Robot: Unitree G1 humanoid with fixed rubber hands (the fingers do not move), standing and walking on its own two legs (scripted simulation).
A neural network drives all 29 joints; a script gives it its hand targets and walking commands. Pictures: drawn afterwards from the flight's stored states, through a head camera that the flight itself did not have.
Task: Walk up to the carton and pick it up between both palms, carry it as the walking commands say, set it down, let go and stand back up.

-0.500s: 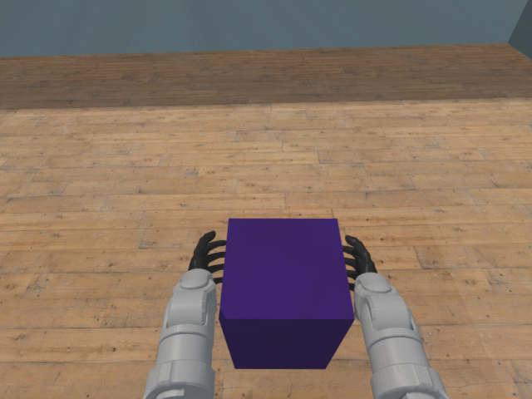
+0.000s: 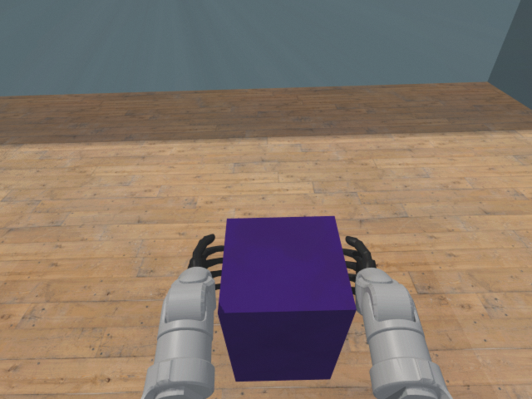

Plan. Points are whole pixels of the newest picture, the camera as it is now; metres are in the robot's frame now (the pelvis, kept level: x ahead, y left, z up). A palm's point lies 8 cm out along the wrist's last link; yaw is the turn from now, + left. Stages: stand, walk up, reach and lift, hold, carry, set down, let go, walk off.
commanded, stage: reach and lift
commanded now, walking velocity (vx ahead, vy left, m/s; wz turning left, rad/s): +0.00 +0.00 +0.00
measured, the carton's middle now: (281, 304) +0.30 +0.02 -0.01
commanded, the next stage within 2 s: hold in 1.26 s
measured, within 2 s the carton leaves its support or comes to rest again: neither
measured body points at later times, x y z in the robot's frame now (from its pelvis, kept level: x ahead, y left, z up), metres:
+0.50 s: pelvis +0.00 +0.01 +0.00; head -0.03 +0.01 +0.45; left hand +0.33 +0.14 +0.05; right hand +0.32 -0.12 +0.04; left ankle +0.03 +0.14 -0.74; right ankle +0.02 -0.11 -0.74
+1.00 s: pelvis +0.00 +0.01 +0.00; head -0.05 +0.01 +0.45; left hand +0.31 +0.14 +0.05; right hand +0.31 -0.12 +0.05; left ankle +0.03 +0.14 -0.74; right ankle +0.02 -0.11 -0.74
